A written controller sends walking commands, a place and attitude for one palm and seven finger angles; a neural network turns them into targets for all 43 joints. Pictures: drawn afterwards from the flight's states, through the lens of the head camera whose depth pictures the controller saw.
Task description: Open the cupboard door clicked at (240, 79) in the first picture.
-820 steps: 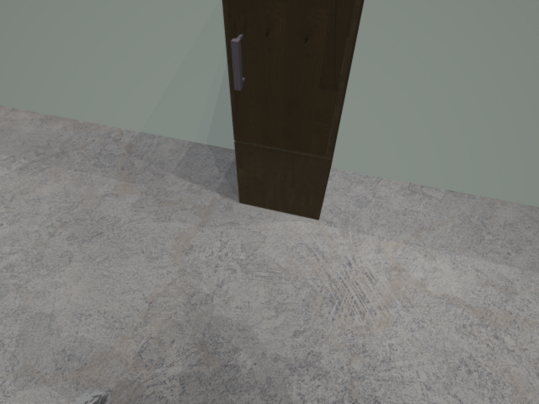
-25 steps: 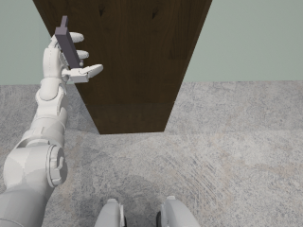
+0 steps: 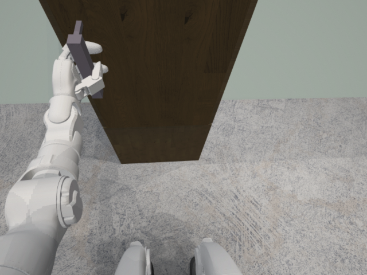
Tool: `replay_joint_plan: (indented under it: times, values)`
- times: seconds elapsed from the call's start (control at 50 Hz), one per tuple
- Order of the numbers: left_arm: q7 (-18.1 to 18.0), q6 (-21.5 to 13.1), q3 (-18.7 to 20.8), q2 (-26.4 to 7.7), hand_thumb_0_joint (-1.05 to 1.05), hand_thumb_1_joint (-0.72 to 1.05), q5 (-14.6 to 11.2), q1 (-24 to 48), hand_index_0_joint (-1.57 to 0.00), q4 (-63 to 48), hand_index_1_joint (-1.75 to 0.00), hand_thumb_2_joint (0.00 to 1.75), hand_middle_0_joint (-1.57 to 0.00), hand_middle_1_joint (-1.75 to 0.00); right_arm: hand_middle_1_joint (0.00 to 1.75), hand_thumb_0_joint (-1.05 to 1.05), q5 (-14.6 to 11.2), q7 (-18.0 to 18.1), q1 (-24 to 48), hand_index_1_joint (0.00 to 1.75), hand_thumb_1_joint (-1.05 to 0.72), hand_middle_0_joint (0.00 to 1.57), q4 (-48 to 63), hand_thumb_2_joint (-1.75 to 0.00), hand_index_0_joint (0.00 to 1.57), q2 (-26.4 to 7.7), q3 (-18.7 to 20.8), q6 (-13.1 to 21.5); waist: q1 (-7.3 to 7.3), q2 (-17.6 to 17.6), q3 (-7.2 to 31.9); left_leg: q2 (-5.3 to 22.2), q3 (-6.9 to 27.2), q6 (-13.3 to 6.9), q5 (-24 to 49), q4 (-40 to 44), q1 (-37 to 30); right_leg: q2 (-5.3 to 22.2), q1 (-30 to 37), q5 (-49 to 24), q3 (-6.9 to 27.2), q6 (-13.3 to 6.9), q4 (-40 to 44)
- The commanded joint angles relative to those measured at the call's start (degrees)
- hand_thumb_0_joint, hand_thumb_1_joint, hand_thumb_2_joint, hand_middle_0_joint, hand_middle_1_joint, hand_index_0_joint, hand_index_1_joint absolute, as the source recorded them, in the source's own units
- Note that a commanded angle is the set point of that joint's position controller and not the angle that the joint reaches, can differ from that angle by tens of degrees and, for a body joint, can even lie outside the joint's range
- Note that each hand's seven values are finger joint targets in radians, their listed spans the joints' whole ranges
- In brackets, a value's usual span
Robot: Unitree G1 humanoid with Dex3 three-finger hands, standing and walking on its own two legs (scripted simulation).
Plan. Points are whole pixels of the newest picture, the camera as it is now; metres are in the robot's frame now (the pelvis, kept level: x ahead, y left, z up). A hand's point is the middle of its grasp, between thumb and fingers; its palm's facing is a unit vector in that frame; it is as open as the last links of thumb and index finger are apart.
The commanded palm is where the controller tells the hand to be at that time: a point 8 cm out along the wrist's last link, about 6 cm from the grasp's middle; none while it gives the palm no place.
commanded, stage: pull the door open along its arc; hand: left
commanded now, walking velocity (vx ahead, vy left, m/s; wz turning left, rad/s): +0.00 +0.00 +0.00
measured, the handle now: (89, 63) +0.56 +0.17 +0.07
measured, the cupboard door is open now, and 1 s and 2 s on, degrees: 0 41 41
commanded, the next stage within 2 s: open thumb and fingers to let go in 1.04 s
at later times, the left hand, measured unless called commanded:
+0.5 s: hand (110, 117) +0.42 +0.12 +0.08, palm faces +0.19 -0.98 +0.09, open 6.1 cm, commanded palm +0.36 +0.16 +0.08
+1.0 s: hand (159, 169) +0.31 +0.03 +0.08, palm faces +0.30 -0.95 -0.03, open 6.3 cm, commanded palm +0.23 +0.05 +0.08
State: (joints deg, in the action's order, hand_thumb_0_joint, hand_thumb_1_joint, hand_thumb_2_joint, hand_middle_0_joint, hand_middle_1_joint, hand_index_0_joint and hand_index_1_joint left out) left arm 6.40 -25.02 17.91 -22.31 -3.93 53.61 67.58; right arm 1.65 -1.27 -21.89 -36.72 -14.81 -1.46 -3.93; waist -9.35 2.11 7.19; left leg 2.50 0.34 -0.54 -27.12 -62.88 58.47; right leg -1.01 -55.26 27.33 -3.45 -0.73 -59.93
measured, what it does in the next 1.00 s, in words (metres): stands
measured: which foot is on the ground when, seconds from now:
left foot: down 0.00-1.00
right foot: down 0.00-1.00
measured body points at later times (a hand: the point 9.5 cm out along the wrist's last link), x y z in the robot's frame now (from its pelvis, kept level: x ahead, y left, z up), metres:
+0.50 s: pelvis +0.02 -0.01 +0.02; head +0.10 -0.01 +0.47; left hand +0.40 +0.17 +0.08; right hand +0.11 -0.25 -0.09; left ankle +0.02 +0.11 -0.66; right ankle +0.01 -0.12 -0.66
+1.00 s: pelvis +0.02 -0.04 +0.03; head +0.06 -0.05 +0.47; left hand +0.29 +0.08 +0.08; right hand +0.20 -0.24 -0.07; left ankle +0.02 +0.11 -0.66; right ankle +0.01 -0.12 -0.66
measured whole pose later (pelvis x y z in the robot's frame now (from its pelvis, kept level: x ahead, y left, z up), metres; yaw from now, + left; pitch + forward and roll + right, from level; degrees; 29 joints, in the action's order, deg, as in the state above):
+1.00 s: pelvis +0.02 -0.04 +0.03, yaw +3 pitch +12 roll +1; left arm -30.8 -13.7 -15.9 4.7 5.0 -6.9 7.5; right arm 3.7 -2.6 -11.9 -30.7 -9.9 -0.6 -0.1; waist -1.0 2.0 8.5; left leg 1.7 1.7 2.6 -26.1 -53.9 39.5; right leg -0.5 -37.5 29.2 -4.8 -3.5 -54.9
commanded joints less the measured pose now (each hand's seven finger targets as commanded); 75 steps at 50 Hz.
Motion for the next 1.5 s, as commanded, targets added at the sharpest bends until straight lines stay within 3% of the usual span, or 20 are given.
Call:
replay_joint_plan:
  times: [0.0,0.08,0.12,0.18,0.34,0.36,0.38,0.48,0.52,0.6,0.68,0.76,0.94,1.0,1.1,1.12,1.18,1.3,1.38,1.48]
  values:
    - [1.7,-3.8,1.4,-11.7,0.00,0.90,-0.3,21.1,-0.40,-13.6,-1.35,0.90,-0.40,-1.35,0.30,0.00,-0.3,0.8,-9.4,0.30,-0.90,0.20,4.1,-0.90,0.20,-9.8,3.8,0.1,-0.15,5.4,29.7,-1.7,2.1,-0.9,23.7,6.0,-25.1,-2.0,10.7,-22.1,1.5,-0.6,6.9]
    - [2.7,-3.2,1.5,-9.8,0.00,0.90,-2.2,13.5,-0.40,-15.3,-1.35,0.90,-0.40,-1.35,0.30,0.00,-0.7,0.5,-8.7,0.30,-0.90,0.20,5.9,-0.90,0.20,-9.5,3.9,-0.2,1.13,1.8,28.5,-2.0,1.1,-1.1,23.2,7.1,-23.0,-2.3,15.4,-24.3,1.6,-0.4,7.6]
    - [2.9,-3.1,1.2,-9.4,0.00,0.90,-2.6,9.8,-0.40,-18.7,-1.35,0.90,-0.40,-1.35,0.30,0.00,-1.2,0.5,-7.9,0.30,-0.90,0.20,6.7,-0.90,0.20,-9.3,4.2,-0.3,2.26,2.2,29.8,-2.0,0.6,-0.9,24.2,7.6,-23.8,-2.2,16.8,-26.1,1.7,-0.4,7.7]
    - [3.1,-2.4,0.7,-7.3,0.00,0.90,-3.7,1.2,-0.40,-22.8,-1.35,0.90,-0.40,-1.35,0.30,0.00,-1.6,0.2,-6.9,0.30,-0.90,0.20,8.3,-0.90,0.20,-9.1,4.4,-0.4,3.82,1.1,28.1,-2.3,-0.2,-1.0,24.7,8.8,-23.5,-2.3,19.6,-27.4,1.6,-0.6,8.5]
    - [1.8,-1.0,-4.9,1.4,0.00,0.90,-6.3,-20.2,-0.40,-40.7,-1.35,0.90,-0.40,-1.35,0.30,0.00,-2.6,-0.5,-2.6,0.30,-0.90,0.20,11.5,-0.90,0.20,-7.6,4.9,0.8,6.40,-1.7,23.8,-2.5,-2.0,-1.0,26.4,11.8,-24.1,-1.6,25.4,-32.9,1.5,-0.2,10.3]
    - [-6.8,-0.5,2.6,4.0,0.00,0.90,-10.5,-20.5,-0.40,-44.0,-1.35,0.90,-0.40,-1.35,0.30,0.00,-2.3,-0.4,-0.4,0.30,-0.90,0.20,11.5,-0.90,0.20,-5.5,4.8,1.6,10.81,-2.1,22.3,-2.3,-2.3,-0.2,26.5,12.6,-22.7,-1.7,26.0,-31.1,0.5,-0.1,10.7]
    - [-11.2,-0.2,-2.1,7.2,0.00,0.90,-8.3,-23.6,-0.40,-45.4,-1.35,0.90,-0.40,-1.35,0.30,0.00,-1.8,-0.7,0.0,0.30,-0.90,0.20,11.5,-0.90,0.20,-5.5,4.5,2.4,9.26,-1.7,20.7,-2.2,-1.9,0.0,26.1,12.5,-23.3,-1.9,24.7,-29.9,0.2,0.0,10.4]
    - [-27.9,0.4,-9.1,15.4,0.00,0.90,1.1,-29.3,-0.40,-53.6,-1.35,0.90,-0.40,-1.35,0.30,0.00,1.0,-2.3,2.2,0.30,-0.90,0.20,11.2,-0.90,0.20,-4.4,5.0,3.4,8.89,-2.6,21.3,-2.1,-1.7,0.4,27.4,11.2,-23.9,-0.9,24.1,-30.1,0.2,-0.2,8.8]
    - [-33.6,1.7,-14.5,21.6,0.00,0.90,5.0,-32.1,-0.40,-55.6,-1.35,0.90,-0.40,-1.35,0.30,0.00,1.6,-2.7,3.9,0.30,-0.90,0.20,11.2,-0.90,0.20,-3.4,5.1,3.4,8.78,-1.7,21.0,-2.0,-1.6,0.6,27.8,11.2,-25.0,-0.5,23.6,-29.7,-0.1,-0.4,8.6]
    - [-39.0,3.9,-22.9,27.4,0.00,0.90,10.2,-32.1,-0.40,-59.0,-1.35,0.90,-0.40,-1.35,0.30,0.00,2.4,-2.3,6.4,0.30,-0.90,0.20,11.3,-0.90,0.20,-3.1,5.3,3.1,7.03,-4.4,20.0,-1.9,-0.9,0.4,24.2,11.4,-26.0,-0.2,23.1,-27.3,0.1,-0.6,9.8]
    - [-39.1,5.2,-28.1,31.0,0.00,0.90,11.4,-33.8,-0.40,-61.1,-1.35,0.90,-0.40,-1.35,0.30,0.00,2.6,-0.9,9.0,0.30,-0.90,0.20,12.0,-0.90,0.20,-2.3,5.0,3.3,6.31,-6.6,17.9,-2.2,-1.0,-0.1,20.9,11.7,-26.3,0.3,24.0,-26.1,0.8,-0.6,11.9]
    - [-38.3,5.2,-32.3,34.1,0.00,0.90,11.7,-40.2,-0.40,-64.8,-1.35,0.90,-0.40,-1.35,0.30,0.00,2.3,-0.6,11.1,0.30,-0.90,0.20,12.7,-0.90,0.20,-1.2,4.3,4.1,7.17,-5.9,17.0,-2.5,-0.9,0.0,19.4,12.2,-26.6,0.9,25.2,-25.6,1.0,-0.7,12.5]
    - [-37.1,8.0,-38.3,38.7,0.00,0.90,9.8,-61.4,-0.40,-74.9,-1.35,0.90,-0.40,-1.35,0.30,0.00,1.6,-1.0,14.1,0.30,-0.90,0.20,15.7,-0.90,0.20,0.6,2.8,6.9,8.70,-6.1,15.6,-3.3,-0.4,0.2,18.6,12.6,-26.9,2.1,29.8,-31.0,1.7,0.2,14.2]
    - [-36.5,9.4,-37.9,37.9,0.00,0.90,8.9,-69.3,-0.40,-78.4,-1.35,0.90,-0.40,-1.35,0.30,0.00,1.3,-1.3,15.0,0.30,-0.90,0.20,16.4,-0.90,0.20,0.9,2.4,7.6,9.50,-6.6,14.5,-3.6,-0.4,0.5,18.4,12.9,-26.4,2.4,31.2,-33.1,2.0,0.5,14.8]
    - [-39.5,10.0,-33.2,34.9,0.00,0.90,9.4,-57.7,-0.40,-74.6,-1.35,0.90,-0.40,-1.35,0.30,0.00,2.0,-0.4,15.7,0.30,-0.90,0.20,14.4,-0.90,0.20,0.5,2.1,8.1,8.42,-6.8,9.6,-4.1,0.2,0.7,13.2,11.3,-23.5,3.0,25.6,-24.7,3.7,0.9,16.2]
    - [-40.2,9.4,-31.4,32.9,0.00,0.90,9.4,-51.3,-0.40,-73.8,-1.35,0.90,-0.40,-1.35,0.30,0.00,2.2,0.1,15.6,0.30,-0.90,0.20,13.4,-0.90,0.20,0.3,2.0,8.2,7.40,-7.4,9.4,-4.2,0.3,0.6,11.9,10.5,-22.7,3.6,24.2,-23.1,4.9,1.3,16.6]
    - [-39.7,8.6,-30.9,32.9,0.00,0.69,9.2,-54.2,-0.38,-72.1,-1.33,0.81,-0.38,-1.33,0.30,0.00,2.3,0.4,15.4,0.30,-0.90,0.20,13.6,-0.90,0.20,0.4,2.4,8.4,9.07,-8.2,12.6,-4.5,0.4,0.7,12.5,10.8,-22.0,4.1,27.2,-24.9,6.2,1.4,16.8]
    - [-37.9,7.0,-32.8,33.7,0.00,0.27,9.4,-53.3,-0.35,-72.9,-1.28,0.63,-0.35,-1.28,0.30,0.00,2.1,0.4,13.9,0.30,-0.90,0.20,13.5,-0.90,0.20,0.1,3.1,8.4,8.23,-8.2,14.8,-4.3,0.4,0.5,13.7,10.5,-22.3,4.6,28.4,-29.4,6.4,1.8,15.7]
    - [-36.9,5.9,-34.1,33.8,0.00,-0.01,9.6,-51.8,-0.33,-72.3,-1.25,0.51,-0.33,-1.25,0.30,0.00,2.0,0.4,13.9,0.30,-0.90,0.20,13.4,-0.90,0.20,-0.3,3.2,8.7,7.22,-9.2,12.7,-4.1,0.8,0.2,11.7,10.2,-21.5,4.6,26.2,-24.8,6.8,1.7,16.5]
    - [-36.8,4.4,-33.7,32.7,0.00,-0.36,9.6,-49.4,-0.31,-72.6,-1.22,0.36,-0.31,-1.22,0.30,0.00,1.9,0.8,14.2,0.30,-0.90,0.20,13.3,-0.90,0.20,-0.5,3.4,9.0,7.43,-8.4,13.3,-4.0,0.9,0.1,10.2,9.8,-20.9,4.7,24.9,-19.5,7.3,1.4,16.6]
